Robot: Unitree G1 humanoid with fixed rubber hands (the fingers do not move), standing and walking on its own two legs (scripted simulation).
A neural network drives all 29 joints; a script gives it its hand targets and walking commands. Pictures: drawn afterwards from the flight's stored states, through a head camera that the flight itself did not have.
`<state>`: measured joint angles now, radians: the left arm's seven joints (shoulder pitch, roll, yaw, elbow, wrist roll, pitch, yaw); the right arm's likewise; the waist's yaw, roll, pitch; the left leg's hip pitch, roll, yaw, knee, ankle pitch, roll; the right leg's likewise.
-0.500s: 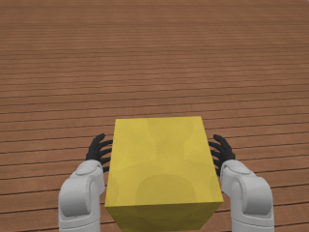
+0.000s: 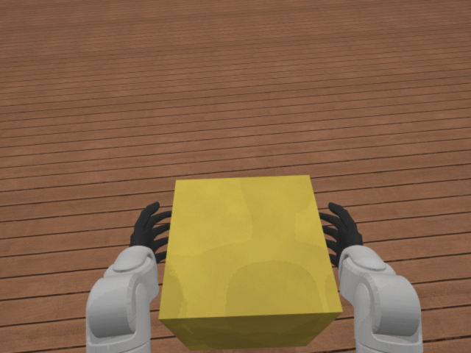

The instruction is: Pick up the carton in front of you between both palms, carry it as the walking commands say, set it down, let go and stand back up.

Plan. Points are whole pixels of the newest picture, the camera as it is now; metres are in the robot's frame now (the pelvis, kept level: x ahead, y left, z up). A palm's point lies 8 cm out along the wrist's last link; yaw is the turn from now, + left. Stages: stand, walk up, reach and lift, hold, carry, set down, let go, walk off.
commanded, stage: carry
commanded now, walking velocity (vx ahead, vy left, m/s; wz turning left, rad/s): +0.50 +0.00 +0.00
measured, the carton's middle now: (245, 269) +0.28 +0.00 +0.01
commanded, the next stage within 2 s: none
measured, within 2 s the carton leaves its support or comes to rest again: neither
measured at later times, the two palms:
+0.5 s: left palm (158, 142) +0.53 +0.17 +0.09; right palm (300, 138) +0.53 -0.13 +0.09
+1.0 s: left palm (168, 144) +0.58 +0.16 +0.05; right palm (296, 139) +0.58 -0.13 +0.05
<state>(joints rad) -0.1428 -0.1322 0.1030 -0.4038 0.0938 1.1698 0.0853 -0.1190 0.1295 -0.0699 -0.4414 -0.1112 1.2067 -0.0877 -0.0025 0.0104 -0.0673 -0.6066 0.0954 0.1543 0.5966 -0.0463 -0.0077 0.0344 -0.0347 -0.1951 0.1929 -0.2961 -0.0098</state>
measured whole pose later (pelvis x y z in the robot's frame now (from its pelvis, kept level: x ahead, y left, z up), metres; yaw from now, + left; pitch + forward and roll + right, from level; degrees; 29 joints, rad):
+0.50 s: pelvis +0.25 +0.02 +0.00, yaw -1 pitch +3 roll +0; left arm -0.20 -0.14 0.12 -0.39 0.12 1.21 0.09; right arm -0.18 0.14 -0.11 -0.38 -0.11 1.21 -0.07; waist 0.01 -0.02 -0.05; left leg -0.21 0.03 0.19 0.45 -0.29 0.03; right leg -0.34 -0.06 -0.14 0.41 -0.08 0.00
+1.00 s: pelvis +0.31 +0.01 -0.01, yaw +1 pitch +4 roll -1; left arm -0.15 -0.13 0.12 -0.12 0.16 1.01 0.06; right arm -0.13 0.13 -0.10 -0.15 -0.16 1.04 -0.05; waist 0.01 0.01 -0.11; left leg -0.18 0.06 0.15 0.53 -0.42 0.00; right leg -0.33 -0.05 -0.18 0.57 -0.30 -0.02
